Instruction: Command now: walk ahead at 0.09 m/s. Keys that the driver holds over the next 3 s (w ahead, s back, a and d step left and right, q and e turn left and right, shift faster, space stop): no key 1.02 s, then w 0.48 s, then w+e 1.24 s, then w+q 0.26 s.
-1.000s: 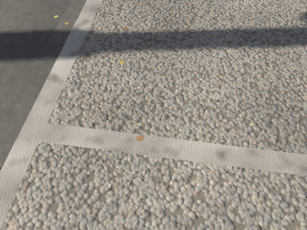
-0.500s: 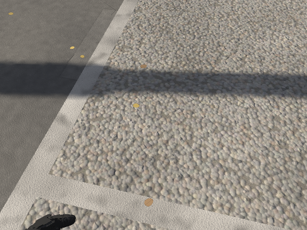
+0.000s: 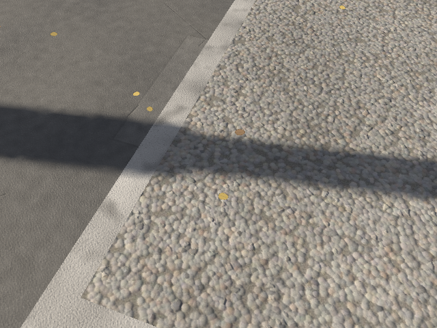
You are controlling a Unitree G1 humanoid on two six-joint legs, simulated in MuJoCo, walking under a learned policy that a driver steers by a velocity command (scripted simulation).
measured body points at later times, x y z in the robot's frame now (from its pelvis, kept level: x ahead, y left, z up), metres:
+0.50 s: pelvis +0.04 +0.01 +0.00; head +0.05 +0.01 +0.45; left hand +0.07 +0.27 -0.15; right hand +0.17 -0.25 -0.13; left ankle +0.09 +0.12 -0.73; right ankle -0.04 -0.11 -0.73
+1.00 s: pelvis +0.03 +0.00 +0.00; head +0.04 +0.00 +0.45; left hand +0.01 +0.24 -0.16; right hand +0.11 -0.25 -0.15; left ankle +0.09 +0.12 -0.73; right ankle -0.04 -0.11 -0.73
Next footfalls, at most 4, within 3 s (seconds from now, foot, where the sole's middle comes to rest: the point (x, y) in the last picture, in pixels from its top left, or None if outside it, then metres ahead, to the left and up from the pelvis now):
1.78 right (272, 326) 0.50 -0.12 -0.77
2.30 left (236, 228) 0.83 -0.01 -0.77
2.82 right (344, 213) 0.91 -0.39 -0.77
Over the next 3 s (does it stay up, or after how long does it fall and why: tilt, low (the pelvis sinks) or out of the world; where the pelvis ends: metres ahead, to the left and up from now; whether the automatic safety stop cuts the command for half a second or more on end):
stays up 0.91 -0.29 0.01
